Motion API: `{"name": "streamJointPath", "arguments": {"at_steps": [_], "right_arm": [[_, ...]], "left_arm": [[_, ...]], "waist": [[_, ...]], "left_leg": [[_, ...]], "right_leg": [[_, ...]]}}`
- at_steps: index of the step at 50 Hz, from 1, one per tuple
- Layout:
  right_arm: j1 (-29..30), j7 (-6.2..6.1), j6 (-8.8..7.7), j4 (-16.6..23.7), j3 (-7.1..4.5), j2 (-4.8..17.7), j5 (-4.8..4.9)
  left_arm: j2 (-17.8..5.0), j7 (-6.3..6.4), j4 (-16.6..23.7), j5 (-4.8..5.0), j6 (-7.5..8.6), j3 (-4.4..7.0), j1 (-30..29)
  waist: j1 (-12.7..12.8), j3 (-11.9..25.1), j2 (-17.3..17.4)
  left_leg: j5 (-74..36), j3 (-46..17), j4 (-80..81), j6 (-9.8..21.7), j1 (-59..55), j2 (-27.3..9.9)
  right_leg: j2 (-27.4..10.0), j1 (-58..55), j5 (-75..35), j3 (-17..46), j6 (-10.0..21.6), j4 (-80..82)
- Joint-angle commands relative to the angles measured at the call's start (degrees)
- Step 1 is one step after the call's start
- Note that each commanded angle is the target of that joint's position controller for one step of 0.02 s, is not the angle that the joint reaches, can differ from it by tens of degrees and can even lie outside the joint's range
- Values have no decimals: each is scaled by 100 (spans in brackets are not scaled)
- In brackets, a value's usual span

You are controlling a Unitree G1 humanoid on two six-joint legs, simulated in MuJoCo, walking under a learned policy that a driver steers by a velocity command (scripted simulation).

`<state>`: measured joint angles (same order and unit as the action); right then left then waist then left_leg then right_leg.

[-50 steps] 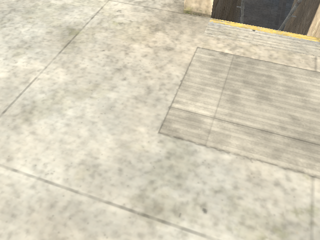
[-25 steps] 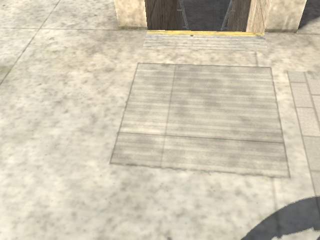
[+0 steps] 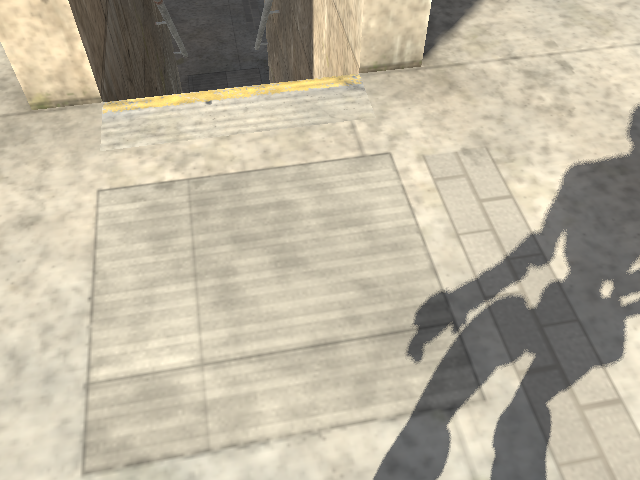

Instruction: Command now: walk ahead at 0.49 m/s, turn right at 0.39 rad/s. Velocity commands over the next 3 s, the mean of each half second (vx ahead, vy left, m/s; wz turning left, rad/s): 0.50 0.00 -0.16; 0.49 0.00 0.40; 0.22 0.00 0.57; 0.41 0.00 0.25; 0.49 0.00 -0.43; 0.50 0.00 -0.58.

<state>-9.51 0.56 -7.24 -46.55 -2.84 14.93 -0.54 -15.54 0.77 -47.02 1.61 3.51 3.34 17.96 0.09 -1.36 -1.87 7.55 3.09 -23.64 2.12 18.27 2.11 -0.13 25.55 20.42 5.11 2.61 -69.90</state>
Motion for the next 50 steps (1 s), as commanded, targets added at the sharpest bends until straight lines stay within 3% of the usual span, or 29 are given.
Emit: {"name": "streamJointPath", "arguments": {"at_steps": [1,4,6,9,13,15,16,17,18,19,20,21,22,23,24,26,28,32,37,40,42,44,45,46,47,48,49,50], "right_arm": [[-318,56,-79,40,-106,438,1],[-440,67,-114,-117,-183,708,65],[-495,44,-64,-161,-204,821,96],[-717,27,24,-248,-201,945,157],[-1139,35,146,-453,-199,1073,228],[-1114,21,224,-497,-209,1147,247],[-1024,8,259,-492,-196,1157,248],[-1055,-9,277,-490,-139,1013,213],[-1022,-29,252,-305,-8,731,66],[-1640,7,112,-199,202,19,73],[-1362,37,2,-276,46,691,217],[-887,54,-46,-111,-28,910,321],[-682,24,-21,-107,-19,838,285],[-600,6,39,-121,-40,766,206],[-719,9,134,-156,-54,685,202],[-827,-1,301,-199,-39,464,225],[-641,-25,375,-119,-60,416,225],[-134,24,361,60,-85,359,180],[811,188,338,464,14,170,143],[1179,308,334,767,22,175,165],[1139,381,337,911,-19,249,184],[504,384,372,873,-160,495,197],[-324,345,377,698,-317,768,213],[-1280,227,418,489,-524,1221,190],[-1365,147,417,487,-633,1857,199],[-1604,136,368,596,-518,1514,152],[-1334,131,331,613,-439,1213,83],[-858,127,309,716,-382,1024,114]], "left_arm": [[-98,-27,379,8,18,35,253],[-66,-31,641,-104,13,-27,-278],[-78,-83,757,-134,72,-71,-634],[-66,-162,908,-95,141,-123,-1248],[-232,-250,1192,-26,161,-100,-1834],[-362,-283,1226,-40,182,-46,-1716],[-487,-276,1113,-72,189,37,-1283],[-762,-236,835,-95,181,197,-405],[-1276,-157,640,-147,151,363,728],[-1761,-170,585,-173,128,427,939],[-1157,-195,590,-126,154,290,959],[-912,-202,653,-119,183,199,521],[-709,-213,722,-127,187,140,68],[-522,-235,756,-148,198,94,-242],[-411,-245,741,-188,233,70,-395],[-434,-249,605,-205,342,103,-395],[-517,-199,453,-254,395,149,-259],[-587,-86,270,-251,376,169,-158],[-732,8,-3,-194,302,200,225],[-800,25,-134,-139,167,225,390],[-923,59,-110,-118,77,251,262],[-1099,126,-45,-109,-10,295,136],[-1146,151,-10,-92,-51,296,21],[-1116,175,95,-109,-12,264,6],[-144,35,364,-310,162,-31,633],[-486,-66,463,-112,443,-15,182],[-771,-101,682,91,559,71,-495],[-738,-65,740,38,593,45,-622]], "waist": [[37,247,570],[32,45,428],[-47,33,402],[-267,-57,481],[-416,-165,621],[-231,-95,692],[64,134,679],[443,653,549],[863,1498,-194],[459,2070,-1681],[646,1950,-980],[531,1202,-742],[351,887,-297],[191,606,-191],[12,516,-280],[-119,377,-235],[-109,178,-127],[0,-17,-112],[391,-362,-11],[472,-450,-33],[317,-309,-167],[-85,216,-445],[-560,656,-399],[-1009,1171,-14],[-356,1687,1611],[-678,2551,1108],[-774,1704,822],[-477,1108,342]], "left_leg": [[-139,-1632,1495,1090,-887,-1547],[-630,-1283,1741,1262,-862,-1646],[-844,-967,1762,1193,-948,-1550],[-901,-523,1643,985,-882,-1349],[-636,-627,1391,839,-1436,-1643],[-1000,-637,1034,727,-1657,-1758],[-1789,-474,487,606,-1622,-1633],[-2435,-192,-599,444,-1347,-1330],[-1191,147,-2538,169,-184,-977],[2274,-80,-4430,-110,2002,-9],[2459,-805,-5147,-27,2657,-275],[1915,-738,-5179,82,2947,-562],[1387,-671,-4942,72,2696,-819],[1053,-687,-4604,32,2440,-971],[813,-757,-4425,10,2079,-1093],[545,-809,-4270,-53,1852,-1050],[138,-1006,-3975,-103,2140,-958],[-1025,-1053,-2792,-125,2400,-770],[-1465,-525,-1631,-4,2466,-722],[-852,-246,-1352,139,2689,-656],[-275,77,-1242,314,2286,-442],[285,441,-1312,553,1215,7],[74,459,-980,749,35,235],[-138,-373,-716,1043,-1744,-116],[230,-3497,-515,2113,-3946,-1729],[788,-5208,446,2444,-4440,-2196],[-119,-4261,537,2083,-3898,-2016],[-1271,-3358,451,1855,-2913,-1766]], "right_leg": [[-591,945,-287,180,15,195],[-734,1310,-727,80,-58,1098],[-779,1313,-1372,-77,-87,1836],[-604,908,-2028,-407,-118,2861],[-450,799,-1745,-514,0,3535],[-305,420,-1432,-634,165,3842],[-125,-264,-1434,-785,272,4057],[-2,-1461,-1448,-830,432,4126],[-1122,-3148,-1579,476,831,4096],[-2306,-4692,-691,3198,1730,4889],[-2261,-4511,-221,3573,1670,5259],[-2066,-3854,-598,2695,1420,5276],[-1828,-3127,-1148,1938,1258,5365],[-1609,-2522,-1494,1405,1150,5563],[-1473,-2124,-1652,1034,1062,5773],[-1403,-1752,-2089,524,1071,6066],[-1392,-1736,-2470,88,1041,6198],[-1282,-1960,-2603,-639,819,6307],[-1418,-2516,-2665,-1169,655,6280],[-1613,-3163,-3181,-1321,592,5908],[-1643,-3316,-4547,-1502,473,5407],[-1593,-3304,-6516,-1653,341,4315],[-1430,-2939,-6676,-1763,203,3211],[-1183,-1673,-5294,-1756,-35,1605],[-33,1109,564,-1396,-420,-601],[266,1836,1334,8,-336,-1388],[-35,2262,865,147,-224,-1314],[-275,2044,406,81,-194,-822]]}}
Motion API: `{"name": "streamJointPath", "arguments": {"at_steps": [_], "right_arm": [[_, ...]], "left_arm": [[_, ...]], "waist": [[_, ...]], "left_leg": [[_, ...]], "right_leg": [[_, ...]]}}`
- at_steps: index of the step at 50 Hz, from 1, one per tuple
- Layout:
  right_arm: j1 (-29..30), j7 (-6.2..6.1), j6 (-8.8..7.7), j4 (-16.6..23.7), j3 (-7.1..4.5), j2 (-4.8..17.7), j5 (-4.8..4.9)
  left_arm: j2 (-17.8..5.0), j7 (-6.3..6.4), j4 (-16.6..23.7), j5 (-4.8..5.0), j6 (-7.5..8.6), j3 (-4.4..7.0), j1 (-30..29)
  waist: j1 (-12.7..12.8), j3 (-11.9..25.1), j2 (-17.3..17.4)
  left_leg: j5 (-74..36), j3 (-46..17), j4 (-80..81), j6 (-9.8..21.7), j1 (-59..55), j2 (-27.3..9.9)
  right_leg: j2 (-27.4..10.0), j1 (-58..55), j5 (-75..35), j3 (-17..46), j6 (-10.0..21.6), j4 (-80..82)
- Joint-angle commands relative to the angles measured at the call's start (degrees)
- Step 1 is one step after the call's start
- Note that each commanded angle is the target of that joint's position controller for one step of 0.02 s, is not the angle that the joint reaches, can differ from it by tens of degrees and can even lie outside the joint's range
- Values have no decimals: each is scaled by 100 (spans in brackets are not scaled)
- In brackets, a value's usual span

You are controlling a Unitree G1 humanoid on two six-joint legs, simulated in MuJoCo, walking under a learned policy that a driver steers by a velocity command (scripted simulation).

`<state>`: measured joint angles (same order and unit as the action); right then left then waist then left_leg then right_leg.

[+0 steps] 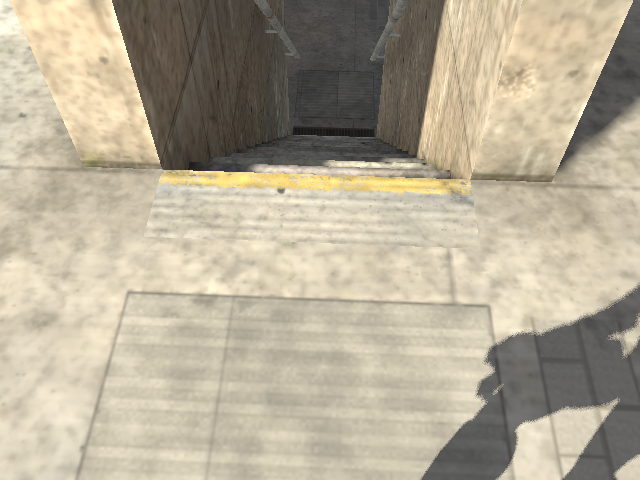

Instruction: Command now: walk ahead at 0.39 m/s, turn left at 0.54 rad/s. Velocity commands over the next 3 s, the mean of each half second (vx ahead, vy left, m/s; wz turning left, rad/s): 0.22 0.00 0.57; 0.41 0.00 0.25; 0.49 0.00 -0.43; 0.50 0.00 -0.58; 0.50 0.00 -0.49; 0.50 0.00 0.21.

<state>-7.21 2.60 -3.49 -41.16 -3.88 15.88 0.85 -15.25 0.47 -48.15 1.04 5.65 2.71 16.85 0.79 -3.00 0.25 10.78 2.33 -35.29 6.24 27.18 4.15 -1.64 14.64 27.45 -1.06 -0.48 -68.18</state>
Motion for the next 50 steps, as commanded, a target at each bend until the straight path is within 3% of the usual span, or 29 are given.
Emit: {"name": "streamJointPath", "arguments": {"at_steps": [1,2,4,6,9,11,14,16,17,18,19,20,21,22,23,25,27,32,37,39,40,41,42,43,44,45,46,48,50], "right_arm": [[-644,-84,-56,299,-228,752,-9],[-437,-110,-40,402,-189,642,-53],[-345,-149,-25,455,-204,701,-69],[-425,-224,1,417,-265,903,-70],[-522,-356,175,380,-287,950,39],[-625,-429,292,368,-283,936,73],[-711,-481,408,389,-273,906,44],[-566,-503,428,483,-261,864,32],[-392,-507,422,553,-244,824,42],[-383,-489,396,632,-186,638,14],[-602,-471,362,703,-79,301,-90],[-1454,-426,338,774,-54,333,4],[-1519,-392,329,584,-156,814,29],[-963,-375,371,625,-234,1053,45],[-762,-388,429,656,-255,1009,10],[-643,-331,440,734,-229,805,-11],[-608,-281,384,775,-157,540,12],[-305,-207,232,796,-12,247,-29],[-199,-132,122,754,-11,368,13],[-589,-125,99,585,-48,383,-6],[-1048,-161,107,431,-112,484,15],[-1685,-228,104,330,-221,821,1],[-1989,-262,122,402,-374,1621,-66],[-2156,-232,33,353,-338,1395,-72],[-1953,-210,-56,375,-215,1048,-80],[-1650,-192,-108,413,-133,799,-89],[-1359,-181,-127,431,-79,644,-82],[-1147,-198,-179,420,-59,546,-140],[-1269,-232,-241,308,-87,541,-187]], "left_arm": [[-794,29,791,-61,341,152,-510],[-864,58,805,-149,250,209,-388],[-701,79,859,-196,63,202,-223],[-511,121,929,-218,-39,142,-319],[-395,122,1042,-215,-93,73,-766],[-434,72,1132,-158,-110,64,-1141],[-580,8,1254,-130,-116,107,-1455],[-717,-18,1257,-152,-62,181,-1322],[-733,-18,1220,-166,-14,209,-1121],[-872,3,1195,-227,26,252,-862],[-1173,67,1228,-296,-6,315,-556],[-1335,64,1074,-346,-118,379,-266],[-918,73,1188,-164,-142,314,-381],[-676,98,1251,-126,-166,253,-414],[-732,108,1271,-144,-207,248,-601],[-753,134,1234,-160,-205,242,-703],[-770,126,1168,-156,-153,273,-601],[-947,16,945,-94,-69,351,-444],[-1125,-145,711,54,-128,389,-314],[-1039,-166,628,102,-191,344,-324],[-833,-175,581,52,-198,263,-305],[-393,-205,634,-66,-168,108,-445],[-160,-216,991,-140,-41,15,-513],[-692,-177,1008,4,45,148,-712],[-867,-189,990,125,68,207,-740],[-787,-195,885,118,43,194,-658],[-754,-197,818,38,9,198,-631],[-621,-223,741,19,-84,195,-552],[-488,-209,722,43,-161,181,-596]], "waist": [[-274,893,-161],[-64,791,-121],[133,719,-27],[143,727,101],[-11,966,395],[-171,1050,545],[-268,1013,636],[-142,953,750],[36,936,776],[122,1196,605],[90,1634,-295],[-314,2014,-1951],[-188,1673,-1327],[57,1212,-859],[-5,956,-659],[-44,556,-710],[9,537,-819],[104,638,-685],[122,500,-754],[-126,518,-614],[-331,621,-520],[-609,786,230],[-591,864,1776],[-794,747,1262],[-645,437,1013],[-484,308,857],[-358,185,749],[-199,130,669],[-215,160,473]], "left_leg": [[-2592,-2625,1598,1263,-2899,-1726],[-3202,-2241,1668,1195,-2274,-1575],[-3974,-1880,1763,1160,-1613,-1375],[-4499,-1506,1709,1061,-1256,-1138],[-4106,-1266,1443,689,-1101,-794],[-3477,-1454,1293,500,-1194,-772],[-2686,-2071,958,399,-1549,-916],[-2230,-2538,659,314,-1773,-949],[-1967,-2600,403,196,-1741,-818],[-1217,-2489,-116,28,-1432,-574],[763,-1800,-1397,-216,-656,-31],[3058,-1285,-2352,-409,775,402],[2561,-1273,-3060,-579,1319,-140],[1978,-1096,-3332,-668,1520,-309],[1666,-890,-3443,-739,1507,-416],[1254,-712,-3350,-749,1321,-638],[995,-493,-3038,-725,1205,-694],[495,-381,-1555,-638,581,-841],[385,-32,-108,-471,-385,-668],[220,196,540,-330,-1311,-450],[345,119,682,-232,-2036,-417],[718,-1072,1233,17,-2864,-1235],[1557,-3422,1945,839,-3817,-2481],[2271,-4080,2248,1245,-3580,-2737],[2401,-3640,2254,1068,-3374,-2578],[1999,-3042,2281,881,-3112,-2322],[1330,-2529,2376,733,-2812,-2139],[43,-1661,2578,520,-2426,-1878],[-1019,-1010,2600,433,-2472,-1784]], "right_leg": [[-293,2762,-447,612,34,-574],[-396,2308,-534,608,-33,-351],[-375,1940,-665,507,-196,167],[-179,1813,-1054,352,-327,918],[135,1443,-2082,276,-406,2115],[288,1290,-2564,326,-411,2753],[399,1287,-2399,534,-361,3379],[398,1106,-2229,662,-216,3868],[342,729,-2645,621,-93,4366],[-104,-98,-3348,807,140,4567],[-1223,-1237,-4438,1787,600,4477],[-2349,-2261,-3313,3803,1639,4770],[-2283,-2043,-1213,4096,1655,5008],[-1895,-1642,-72,3394,1377,5134],[-1644,-1195,114,2939,1172,5262],[-1323,-433,-160,2157,1052,5539],[-1175,-310,-387,1593,1072,5743],[-1266,-233,-853,986,1231,5923],[-1342,-114,-867,712,1167,5698],[-1214,260,-563,554,1009,5258],[-1056,620,-491,409,840,4798],[-584,1283,-641,-165,448,3276],[135,3178,253,-472,99,1346],[-56,3884,481,189,165,283],[-301,4118,-68,425,313,11],[-446,4019,-628,452,342,51],[-525,3842,-1037,515,300,263],[-521,3386,-1710,584,186,485],[-333,3355,-2195,731,68,723]]}}
Over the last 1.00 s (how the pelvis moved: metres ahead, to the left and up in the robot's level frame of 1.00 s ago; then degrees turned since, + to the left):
0.54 -0.02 -0.02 13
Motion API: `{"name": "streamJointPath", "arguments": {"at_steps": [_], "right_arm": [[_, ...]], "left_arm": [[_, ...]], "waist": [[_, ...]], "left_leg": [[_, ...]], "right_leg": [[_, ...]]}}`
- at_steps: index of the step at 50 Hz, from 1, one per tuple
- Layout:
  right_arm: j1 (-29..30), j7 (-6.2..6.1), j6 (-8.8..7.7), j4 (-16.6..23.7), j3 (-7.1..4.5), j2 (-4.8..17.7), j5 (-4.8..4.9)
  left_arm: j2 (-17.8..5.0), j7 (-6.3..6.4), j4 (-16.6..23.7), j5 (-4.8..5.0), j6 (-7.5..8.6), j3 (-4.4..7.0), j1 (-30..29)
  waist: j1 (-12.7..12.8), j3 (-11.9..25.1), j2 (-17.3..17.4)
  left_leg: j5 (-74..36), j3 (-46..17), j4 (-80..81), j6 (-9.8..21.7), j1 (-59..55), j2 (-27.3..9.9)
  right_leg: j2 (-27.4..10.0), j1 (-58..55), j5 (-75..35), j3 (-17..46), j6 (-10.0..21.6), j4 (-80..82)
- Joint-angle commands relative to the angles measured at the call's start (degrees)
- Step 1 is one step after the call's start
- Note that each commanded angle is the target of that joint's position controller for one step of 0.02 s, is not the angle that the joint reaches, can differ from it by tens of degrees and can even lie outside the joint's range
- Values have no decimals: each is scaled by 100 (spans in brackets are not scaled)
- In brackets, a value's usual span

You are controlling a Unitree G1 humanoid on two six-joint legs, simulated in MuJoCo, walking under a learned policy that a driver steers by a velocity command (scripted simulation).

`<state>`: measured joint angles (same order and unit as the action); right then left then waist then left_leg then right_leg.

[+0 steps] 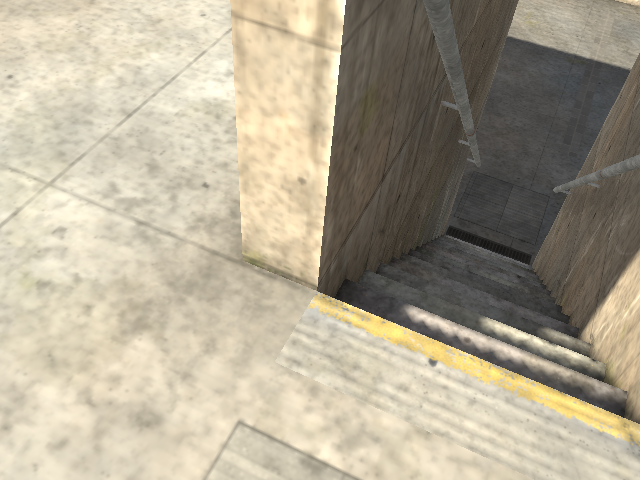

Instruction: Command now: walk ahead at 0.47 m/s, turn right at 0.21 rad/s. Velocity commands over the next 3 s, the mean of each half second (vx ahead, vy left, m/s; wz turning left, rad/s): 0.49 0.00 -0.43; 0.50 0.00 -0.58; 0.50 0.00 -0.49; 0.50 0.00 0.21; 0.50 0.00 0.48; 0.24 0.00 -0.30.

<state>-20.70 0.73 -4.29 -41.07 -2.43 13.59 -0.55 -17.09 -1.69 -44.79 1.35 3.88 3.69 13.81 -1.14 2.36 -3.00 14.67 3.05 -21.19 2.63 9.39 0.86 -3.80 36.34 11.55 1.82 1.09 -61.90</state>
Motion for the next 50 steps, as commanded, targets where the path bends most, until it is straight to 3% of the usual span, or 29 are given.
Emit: {"name": "streamJointPath", "arguments": {"at_steps": [1,6,10,13,15,16,17,18,19,20,21,22,23,25,27,30,32,34,36,38,39,40,41,42,43,44,45,47,50], "right_arm": [[35,-66,-175,233,-241,778,-49],[-52,-165,-172,-30,-265,890,11],[-348,-197,-66,-299,-299,1000,80],[-262,-289,73,-302,-361,1257,110],[-133,-351,165,-268,-384,1393,110],[-47,-379,125,-170,-366,1398,110],[-798,-231,-35,95,-68,452,-120],[-353,-132,-297,188,-76,810,56],[335,-76,-406,409,-168,1076,280],[545,-103,-443,489,-126,1022,248],[649,-143,-435,449,-151,1001,89],[535,-164,-357,457,-197,1101,-12],[397,-172,-267,442,-209,1069,-54],[290,-194,-117,460,-160,885,-91],[620,-206,-57,609,-69,727,-172],[1265,-169,-41,757,40,589,-119],[1631,-108,-60,830,50,652,3],[1815,-54,-100,853,28,794,40],[1766,11,-154,862,-43,992,5],[1217,0,-239,703,-139,1136,62],[519,-23,-305,563,-251,1365,4],[-236,-65,-282,434,-367,1810,-82],[-696,-44,-203,139,-483,2234,-157],[-422,-36,-223,288,-356,1684,-10],[-245,-57,-209,319,-257,1350,-24],[7,-54,-183,335,-220,1266,-63],[229,-90,-180,288,-191,1135,-48],[112,-80,-138,148,-118,939,-56],[1,-137,-41,-10,-126,1079,-105]], "left_arm": [[-252,19,410,5,-8,74,-358],[20,-106,672,-24,-9,-47,-1133],[81,-271,981,1,22,-101,-1699],[-147,-348,1099,-16,12,-2,-1529],[-608,-301,879,13,-17,232,-283],[-965,-190,696,4,-51,393,625],[-1563,-107,697,-2,-44,493,801],[-1219,-59,744,2,-31,398,1073],[-915,-38,725,-36,-22,314,857],[-753,-32,809,-13,37,267,432],[-637,-22,868,-26,67,230,79],[-531,2,980,-147,95,177,-206],[-540,25,1001,-181,96,191,-320],[-548,53,923,-109,144,189,-245],[-737,119,851,-96,77,237,-122],[-822,173,767,-23,-3,254,83],[-790,194,713,-9,-49,236,273],[-836,236,611,-4,-152,238,415],[-853,268,610,-39,-254,232,445],[-770,280,672,-57,-271,201,335],[-510,242,751,-94,-234,111,240],[44,208,1116,-145,-193,-35,234],[-47,212,1356,-17,-143,-66,664],[-534,246,1188,15,-170,32,787],[-717,253,1253,8,-217,82,319],[-691,285,1367,-54,-284,89,49],[-672,258,1438,-119,-329,112,-14],[-505,188,1479,-46,-381,159,145],[-331,173,1671,-76,-558,99,-60]], "waist": [[-22,-380,738],[-231,-610,724],[-388,-826,644],[-107,-421,957],[617,323,1052],[1103,764,708],[444,1481,-937],[813,2422,-543],[908,1537,-243],[638,881,194],[372,398,530],[153,183,374],[-1,105,336],[-122,-8,202],[-75,-131,161],[186,-228,8],[346,-210,-131],[442,-132,-162],[381,-71,-285],[46,109,-391],[-295,512,-237],[-448,1256,609],[-167,1514,2317],[-258,1103,1498],[-386,542,984],[-291,275,661],[-139,50,621],[-70,-67,938],[-114,-311,1120]], "left_leg": [[-1767,-828,1182,752,-727,-1432],[-2069,88,1339,502,-589,-1330],[-2847,366,1034,434,-1300,-1567],[-5669,608,45,289,-1739,-1630],[-6631,728,-1711,153,-1399,-1520],[-5333,733,-3238,-41,-112,-1302],[890,405,-5653,-452,2721,-157],[1808,-938,-6510,-410,3336,197],[1258,-1122,-6315,-279,3835,-182],[798,-1057,-5687,-199,3658,-443],[631,-929,-5220,-240,3380,-584],[503,-929,-5014,-323,2966,-712],[518,-908,-4838,-388,2682,-753],[476,-770,-4291,-556,2499,-781],[-62,-605,-3806,-715,2525,-677],[-1289,-581,-2363,-742,2260,-465],[-1677,-644,-1609,-771,2028,-272],[-1708,-752,-1184,-697,1930,-183],[-1355,-791,-961,-542,1652,-110],[-852,-718,-667,-303,845,-46],[-704,-978,-601,-47,-164,-420],[-299,-2509,-352,452,-1747,-1768],[508,-5128,172,1267,-2390,-2717],[998,-4940,343,1170,-2115,-2679],[720,-3836,307,917,-1618,-2397],[118,-3153,337,757,-1093,-2130],[-340,-2657,377,682,-708,-1911],[-1015,-2033,407,643,-440,-1685],[-1271,-1296,633,697,-363,-1626]], "right_leg": [[-40,1187,-808,496,-133,331],[73,597,-1910,3,-78,1951],[169,674,-1517,-326,173,2606],[594,-48,-595,-827,500,2669],[961,-1807,-502,-905,840,2907],[611,-3571,-846,-158,1115,3181],[-1124,-6059,-560,2985,2267,3112],[-1575,-6449,120,4680,2603,4060],[-1298,-5912,-27,3733,2189,4258],[-1052,-4948,-385,3040,1936,4370],[-873,-4023,-969,2638,1801,4525],[-726,-3343,-1564,2302,1801,4665],[-650,-2895,-1782,2156,1830,4767],[-537,-2295,-2120,1780,1827,4871],[-321,-1855,-2077,1536,1751,4899],[44,-1644,-1150,1267,1402,4801],[56,-1783,-592,1436,1260,4657],[-94,-2095,-200,1709,1193,4325],[-226,-2308,-99,2087,1087,3930],[-143,-2387,-277,2284,867,3384],[162,-2076,-279,2016,626,2414],[783,-978,1276,1150,238,604],[1005,510,2474,912,29,-888],[685,839,2117,1177,-74,-1540],[506,945,1570,1024,-108,-1621],[320,792,1097,893,-110,-1441],[179,664,790,898,-146,-1265],[168,353,719,764,-251,-1152],[214,565,543,561,-274,-688]]}}
Over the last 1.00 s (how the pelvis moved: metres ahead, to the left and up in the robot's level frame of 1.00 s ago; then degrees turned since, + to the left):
0.32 0.10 0.03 24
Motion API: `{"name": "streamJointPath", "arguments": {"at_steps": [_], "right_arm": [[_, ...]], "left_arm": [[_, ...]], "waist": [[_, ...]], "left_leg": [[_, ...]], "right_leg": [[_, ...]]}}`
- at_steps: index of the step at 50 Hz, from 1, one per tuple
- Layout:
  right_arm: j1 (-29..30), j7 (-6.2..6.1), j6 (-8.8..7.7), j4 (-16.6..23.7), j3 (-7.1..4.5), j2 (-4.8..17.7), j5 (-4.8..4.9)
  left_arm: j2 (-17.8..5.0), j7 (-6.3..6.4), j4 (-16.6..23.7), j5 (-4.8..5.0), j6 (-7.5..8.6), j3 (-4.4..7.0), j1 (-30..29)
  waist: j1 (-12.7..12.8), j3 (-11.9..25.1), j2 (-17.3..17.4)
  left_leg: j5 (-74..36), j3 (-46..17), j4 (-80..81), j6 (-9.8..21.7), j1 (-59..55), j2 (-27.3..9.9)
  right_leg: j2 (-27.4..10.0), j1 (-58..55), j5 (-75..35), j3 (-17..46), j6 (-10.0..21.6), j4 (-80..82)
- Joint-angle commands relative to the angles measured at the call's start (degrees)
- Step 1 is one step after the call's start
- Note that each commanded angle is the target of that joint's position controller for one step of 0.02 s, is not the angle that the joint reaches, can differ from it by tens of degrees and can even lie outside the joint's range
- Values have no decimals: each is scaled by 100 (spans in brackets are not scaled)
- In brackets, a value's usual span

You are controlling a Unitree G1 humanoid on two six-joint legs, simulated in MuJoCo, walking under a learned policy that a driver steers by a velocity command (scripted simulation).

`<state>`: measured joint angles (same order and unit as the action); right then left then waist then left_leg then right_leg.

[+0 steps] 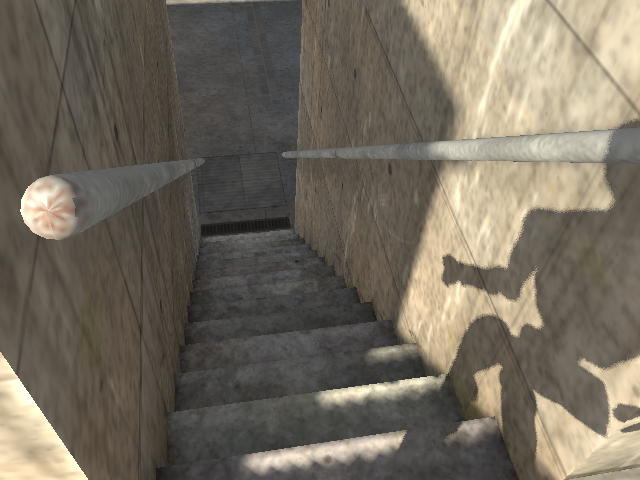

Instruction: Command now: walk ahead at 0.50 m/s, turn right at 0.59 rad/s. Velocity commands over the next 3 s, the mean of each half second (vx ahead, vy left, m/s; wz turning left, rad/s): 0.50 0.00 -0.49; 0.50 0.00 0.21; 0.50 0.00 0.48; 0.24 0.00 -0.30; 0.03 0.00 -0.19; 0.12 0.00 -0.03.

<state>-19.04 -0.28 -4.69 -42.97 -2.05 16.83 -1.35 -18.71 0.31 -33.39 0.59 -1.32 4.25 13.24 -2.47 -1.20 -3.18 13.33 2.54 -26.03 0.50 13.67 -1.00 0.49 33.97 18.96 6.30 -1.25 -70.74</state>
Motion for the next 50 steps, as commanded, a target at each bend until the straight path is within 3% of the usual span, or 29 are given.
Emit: {"name": "streamJointPath", "arguments": {"at_steps": [1,3,5,8,9,11,13,14,15,16,17,19,22,24,26,27,29,30,32,37,38,40,42,45,46,47,48,49,50], "right_arm": [[-142,-24,29,205,-155,716,9],[-84,-27,37,118,-219,967,-36],[-116,-104,169,-8,-154,755,6],[-252,-158,87,-109,-306,1183,133],[-187,-141,27,-128,-336,1298,269],[37,-35,-19,-102,-429,1558,228],[344,-86,95,-41,-424,1458,248],[198,-180,191,-38,-385,1453,-11],[-227,-117,158,122,-168,652,-284],[-386,47,-37,343,-192,907,96],[95,105,-88,433,-329,1361,335],[522,-13,-114,374,-331,1316,275],[770,-50,-82,398,-306,1091,192],[912,86,144,442,-274,813,145],[866,131,146,327,-211,626,73],[766,171,171,237,-244,672,69],[1264,215,239,529,-339,814,315],[1542,211,239,673,-364,809,289],[1846,207,130,855,-418,788,236],[1316,317,191,786,-481,508,220],[1425,334,218,883,-473,467,112],[1603,511,367,897,-460,335,153],[1636,662,502,915,-456,266,82],[2002,732,419,1169,-399,279,-37],[1954,644,410,981,-461,487,65],[1108,537,599,810,-462,332,305],[-336,522,589,298,-635,832,342],[-1382,550,583,-228,-833,1266,384],[-2222,545,587,-693,-796,1303,401]], "left_arm": [[-245,-49,522,-15,-44,58,-160],[-294,-97,571,-43,-29,68,-344],[-107,-261,603,-25,-23,32,-596],[-87,-395,733,19,40,36,-1000],[-99,-407,847,46,63,38,-1065],[-302,-342,851,25,80,13,-806],[-513,-210,497,-15,-54,151,477],[-892,-129,297,18,-122,291,1381],[-1364,-14,423,36,-195,280,1152],[-1278,-106,378,27,-47,161,1429],[-1107,-177,273,81,84,134,1331],[-773,-236,158,30,279,39,762],[-489,-147,-184,-170,371,-81,684],[-229,-30,-564,-68,389,-138,1041],[-878,142,-656,-297,395,45,1036],[-859,174,-722,-354,369,45,1116],[-451,296,-913,-118,396,-85,1401],[-318,369,-1054,-32,454,-140,1589],[-392,515,-1254,-235,498,-115,1906],[-116,652,-1579,-263,610,-214,1842],[-143,665,-1609,-235,638,-207,1814],[71,578,-1804,-282,633,-246,2125],[-256,443,-1848,-268,582,-116,2227],[-277,523,-1955,-236,512,-43,2558],[-195,492,-2041,-92,473,-2,2716],[-411,366,-2306,-151,488,125,2407],[-384,265,-2361,-11,580,123,1884],[-73,245,-2597,-51,716,108,1787],[250,173,-2549,-20,680,23,1508]], "waist": [[-37,-123,1135],[-37,-268,1123],[-120,-306,1088],[-212,-327,1154],[-114,-274,1096],[111,-97,911],[733,301,856],[1138,731,567],[467,747,-1356],[662,2084,-1904],[729,1491,-1212],[487,639,3],[328,471,-3],[262,484,-250],[280,837,265],[237,809,443],[352,199,-82],[441,-101,-105],[593,-389,-155],[490,-427,-358],[538,-405,-234],[731,-486,-280],[846,-580,-244],[1096,-491,-272],[1185,-584,-278],[708,-205,-878],[66,-13,-910],[-149,203,-1188],[-336,521,-405]], "left_leg": [[-1088,-1076,1242,830,-754,-1399],[-1297,-691,1328,718,-593,-1383],[-1516,-163,1031,667,-505,-1229],[-1422,-84,812,702,-560,-1387],[-1602,-91,742,722,-670,-1566],[-2232,51,659,704,-780,-1619],[-4130,556,-837,551,-620,-1448],[-3842,711,-2495,246,143,-1127],[1914,602,-4545,-135,2057,-118],[2536,-657,-5547,-179,2631,237],[2118,-760,-5819,-238,3058,60],[1049,-802,-4794,103,2851,-378],[550,-893,-3719,198,2116,-501],[154,-830,-3315,104,2369,-377],[-813,-734,-3715,-139,1897,-200],[-971,-744,-3865,-170,2033,-182],[-1524,-1394,-3403,-80,3071,-238],[-1537,-1614,-3130,-41,3541,-70],[-2499,-1673,-2182,-69,3399,221],[-3996,-1812,-2170,-117,2872,281],[-4285,-1769,-2222,-111,2766,278],[-4180,-1438,-2230,96,2804,311],[-3756,-1638,-2331,332,3554,89],[-3810,-1288,-2549,342,4154,7],[-3614,-1088,-2523,187,4329,21],[-3244,-1237,-2464,287,3624,-509],[-3141,-1006,-2256,358,2130,-465],[-3506,-1583,-2293,614,738,-604],[-4238,-1362,-1265,575,-687,-611]], "right_leg": [[-230,982,-407,68,-20,452],[-324,838,-908,-24,-13,1098],[-324,529,-1756,-414,70,1966],[-313,113,-1584,-690,230,2514],[-346,49,-1285,-667,304,2533],[-226,-571,-565,-788,504,2864],[173,-2008,-440,-1052,783,3343],[68,-3399,-1095,-414,1012,3740],[-1135,-4364,-1869,1761,1654,4247],[-1939,-4784,-309,4071,2474,5314],[-1923,-4399,-191,3675,2285,5581],[-1425,-3317,-767,2109,1747,5212],[-1220,-2599,-3031,1500,1607,5203],[-1205,-2723,-2900,1511,1598,5348],[-1337,-2552,-3972,1180,1701,5180],[-1292,-2435,-3658,1106,1662,5126],[-1245,-2831,-1325,1214,1319,5355],[-1321,-3110,-1219,1282,1238,5265],[-1248,-2812,-688,933,1123,5247],[-1240,-1763,95,675,1129,3794],[-1272,-1614,42,589,1133,3480],[-1195,-1542,470,358,970,3142],[-1277,-2197,83,563,912,2426],[-1589,-2714,-506,730,773,1455],[-1577,-3022,-647,615,723,1067],[-1650,-3005,-882,630,675,668],[-1523,-2222,-1857,388,556,-40],[-1317,-1590,-1711,-72,114,-1225],[-1006,-1226,-1573,-576,-8,-1989]]}}
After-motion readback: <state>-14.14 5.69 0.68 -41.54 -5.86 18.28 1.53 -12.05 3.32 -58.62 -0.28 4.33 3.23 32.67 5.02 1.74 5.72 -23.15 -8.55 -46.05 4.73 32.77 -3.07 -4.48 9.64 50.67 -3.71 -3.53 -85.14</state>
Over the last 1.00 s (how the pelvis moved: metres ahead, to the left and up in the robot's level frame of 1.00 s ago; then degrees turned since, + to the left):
0.54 -0.08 -0.01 -34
